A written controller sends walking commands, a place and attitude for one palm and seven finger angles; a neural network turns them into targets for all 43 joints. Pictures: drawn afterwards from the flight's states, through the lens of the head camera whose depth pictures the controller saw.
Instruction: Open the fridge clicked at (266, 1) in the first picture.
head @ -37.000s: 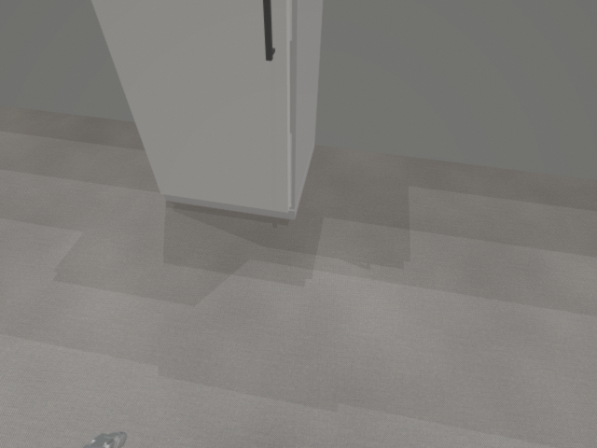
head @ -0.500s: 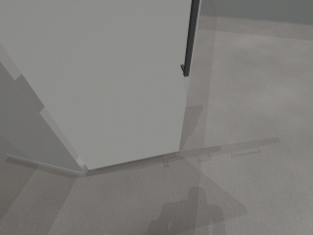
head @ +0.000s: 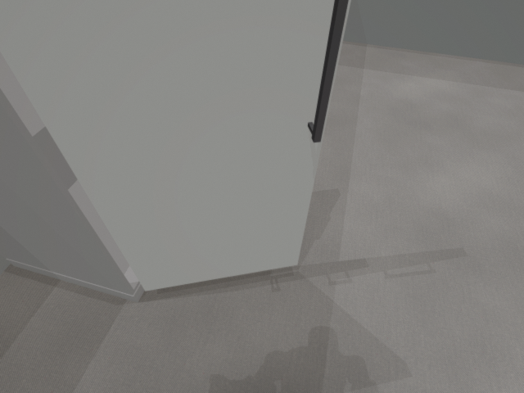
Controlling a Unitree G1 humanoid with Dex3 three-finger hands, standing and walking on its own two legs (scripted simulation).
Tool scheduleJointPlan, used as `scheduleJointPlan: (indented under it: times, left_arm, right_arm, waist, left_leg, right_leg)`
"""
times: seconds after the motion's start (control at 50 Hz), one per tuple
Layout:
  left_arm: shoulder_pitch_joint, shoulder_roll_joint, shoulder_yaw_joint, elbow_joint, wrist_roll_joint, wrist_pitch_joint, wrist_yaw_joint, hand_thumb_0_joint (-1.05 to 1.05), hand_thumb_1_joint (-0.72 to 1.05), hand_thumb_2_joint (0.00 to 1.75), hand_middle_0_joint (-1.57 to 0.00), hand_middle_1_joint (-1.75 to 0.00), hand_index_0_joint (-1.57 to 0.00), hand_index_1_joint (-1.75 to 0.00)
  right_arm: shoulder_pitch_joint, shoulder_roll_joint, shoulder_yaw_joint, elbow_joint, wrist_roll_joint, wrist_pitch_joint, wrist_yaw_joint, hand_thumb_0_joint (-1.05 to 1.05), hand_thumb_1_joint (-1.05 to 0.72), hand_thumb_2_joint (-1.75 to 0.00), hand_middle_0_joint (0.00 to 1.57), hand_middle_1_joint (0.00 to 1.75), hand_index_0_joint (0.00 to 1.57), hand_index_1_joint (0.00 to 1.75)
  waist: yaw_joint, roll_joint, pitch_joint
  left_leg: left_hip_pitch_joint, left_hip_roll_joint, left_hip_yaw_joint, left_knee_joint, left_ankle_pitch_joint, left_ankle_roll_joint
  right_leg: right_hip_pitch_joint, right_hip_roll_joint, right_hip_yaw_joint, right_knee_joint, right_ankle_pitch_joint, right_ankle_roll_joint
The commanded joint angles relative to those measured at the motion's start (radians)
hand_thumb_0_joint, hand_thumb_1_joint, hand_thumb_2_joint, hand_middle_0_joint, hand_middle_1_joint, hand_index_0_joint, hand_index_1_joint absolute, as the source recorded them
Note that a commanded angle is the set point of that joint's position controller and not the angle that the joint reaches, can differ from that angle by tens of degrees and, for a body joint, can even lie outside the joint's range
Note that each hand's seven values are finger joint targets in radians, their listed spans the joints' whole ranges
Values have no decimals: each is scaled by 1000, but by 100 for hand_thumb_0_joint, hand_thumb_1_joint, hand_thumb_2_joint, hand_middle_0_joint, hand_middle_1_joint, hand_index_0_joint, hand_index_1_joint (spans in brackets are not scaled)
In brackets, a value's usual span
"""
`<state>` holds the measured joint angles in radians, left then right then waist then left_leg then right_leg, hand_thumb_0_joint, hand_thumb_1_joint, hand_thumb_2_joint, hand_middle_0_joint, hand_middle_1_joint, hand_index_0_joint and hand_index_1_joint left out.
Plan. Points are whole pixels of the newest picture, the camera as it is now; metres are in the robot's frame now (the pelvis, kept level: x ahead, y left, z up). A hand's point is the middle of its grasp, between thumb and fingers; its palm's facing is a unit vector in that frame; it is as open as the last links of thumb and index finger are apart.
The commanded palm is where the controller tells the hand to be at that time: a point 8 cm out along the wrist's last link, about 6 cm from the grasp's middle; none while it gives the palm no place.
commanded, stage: let the arm hang, fingers relaxed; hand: right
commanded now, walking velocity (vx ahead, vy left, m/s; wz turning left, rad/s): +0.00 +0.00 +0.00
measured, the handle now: (327, 50) +0.67 -0.07 +0.21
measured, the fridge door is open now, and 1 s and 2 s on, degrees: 63 63 63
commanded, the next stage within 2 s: look to check the result in 0.06 s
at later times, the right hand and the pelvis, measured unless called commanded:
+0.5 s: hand out of the picture +0.11 -0.23 -0.15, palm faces -0.03 +0.94 -0.33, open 7.4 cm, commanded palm none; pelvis +0.03 +0.01 +0.00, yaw +0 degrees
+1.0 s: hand out of the picture +0.13 -0.21 -0.15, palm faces -0.04 +0.95 -0.32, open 7.4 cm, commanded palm none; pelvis +0.04 +0.03 +0.00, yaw +1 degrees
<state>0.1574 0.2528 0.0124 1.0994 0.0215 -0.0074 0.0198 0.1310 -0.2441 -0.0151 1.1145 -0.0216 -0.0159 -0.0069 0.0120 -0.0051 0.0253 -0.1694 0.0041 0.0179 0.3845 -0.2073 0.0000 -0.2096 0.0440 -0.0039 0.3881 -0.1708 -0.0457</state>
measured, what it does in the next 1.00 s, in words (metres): shifts its weight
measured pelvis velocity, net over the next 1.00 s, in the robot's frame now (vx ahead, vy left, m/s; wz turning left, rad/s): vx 0.04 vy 0.03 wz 0.01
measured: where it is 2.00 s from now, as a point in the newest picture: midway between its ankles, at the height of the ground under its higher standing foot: outside the picture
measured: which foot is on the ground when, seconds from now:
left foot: down 0.00-1.00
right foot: down 0.00-1.00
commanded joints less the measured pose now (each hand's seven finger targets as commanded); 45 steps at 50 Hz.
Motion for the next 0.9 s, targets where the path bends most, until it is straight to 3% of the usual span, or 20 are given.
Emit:
scheduleJointPlan:
  times: [0.0,0.28,0.38,0.88]
  left_arm:
    - [-20,189,34,-41,-1,-19,8,0,90,90,-20,-30,-20,-30]
    - [-73,252,27,-39,-5,-18,7,0,90,90,-20,-30,-20,-30]
    - [-83,261,24,-38,-5,-16,8,0,90,90,-20,-30,-20,-30]
    - [-70,253,27,-34,-7,-16,13,0,90,90,-20,-30,-20,-30]
  right_arm:
    - [-12,-201,-36,-40,7,-14,-6,0,-90,-90,20,30,20,30]
    - [-60,-257,-35,-37,11,-20,-4,0,-90,-90,20,30,20,30]
    - [-65,-262,-33,-36,11,-17,-4,0,-90,-90,20,30,20,30]
    - [-57,-262,-39,-48,13,-24,-14,0,-90,-90,20,30,20,30]
  waist:
    - [-5,-12,-29]
    - [-2,9,-92]
    - [-2,8,-77]
    - [0,22,-95]
  left_leg:
    - [15,104,-102,-85,63,52]
    - [76,118,-102,-103,188,50]
    - [71,118,-102,-110,190,49]
    - [120,122,-113,-99,366,52]
  right_leg:
    - [26,-149,144,-89,82,-2]
    - [111,-160,132,-84,206,7]
    - [124,-163,129,-91,213,8]
    - [164,-167,103,-73,298,18]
